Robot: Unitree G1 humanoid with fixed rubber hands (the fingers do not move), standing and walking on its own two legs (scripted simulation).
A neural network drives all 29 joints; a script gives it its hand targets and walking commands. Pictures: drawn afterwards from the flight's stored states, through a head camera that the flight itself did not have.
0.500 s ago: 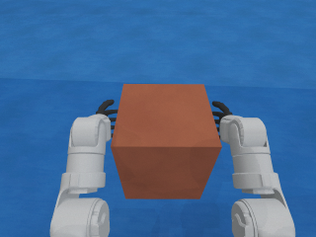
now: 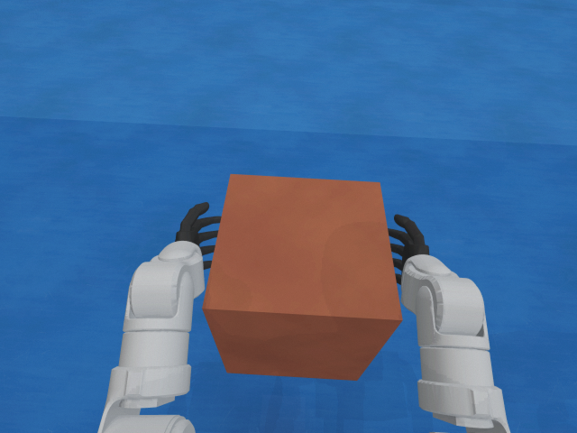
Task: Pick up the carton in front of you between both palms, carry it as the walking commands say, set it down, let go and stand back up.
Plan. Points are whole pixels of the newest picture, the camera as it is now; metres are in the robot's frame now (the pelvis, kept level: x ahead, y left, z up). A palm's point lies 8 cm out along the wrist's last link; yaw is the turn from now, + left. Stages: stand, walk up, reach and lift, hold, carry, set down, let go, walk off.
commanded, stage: carry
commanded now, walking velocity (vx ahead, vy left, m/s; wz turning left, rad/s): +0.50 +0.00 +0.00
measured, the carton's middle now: (298, 284) +0.35 -0.01 -0.01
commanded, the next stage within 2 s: none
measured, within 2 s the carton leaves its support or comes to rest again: neither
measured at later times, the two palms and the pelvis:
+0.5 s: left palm (229, 141) +0.56 +0.10 +0.08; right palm (405, 139) +0.58 -0.19 +0.07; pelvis +0.30 -0.06 +0.00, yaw +4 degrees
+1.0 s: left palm (222, 52) +0.88 +0.15 +0.07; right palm (356, 53) +0.87 -0.15 +0.07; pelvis +0.61 +0.00 +0.00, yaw +0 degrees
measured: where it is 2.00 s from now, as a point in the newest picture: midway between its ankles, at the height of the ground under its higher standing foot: (284, 188)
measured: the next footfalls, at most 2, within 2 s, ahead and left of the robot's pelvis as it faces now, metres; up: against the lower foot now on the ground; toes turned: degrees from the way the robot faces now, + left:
right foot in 0.34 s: +0.38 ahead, -0.14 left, +0.00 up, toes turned -9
left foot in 0.84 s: +0.69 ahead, +0.09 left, +0.00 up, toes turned +13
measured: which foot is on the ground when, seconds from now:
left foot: down 0.00-0.36, up 0.38-0.82, down 0.84-1.00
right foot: up 0.00-0.32, down 0.34-0.84, up 0.86-1.00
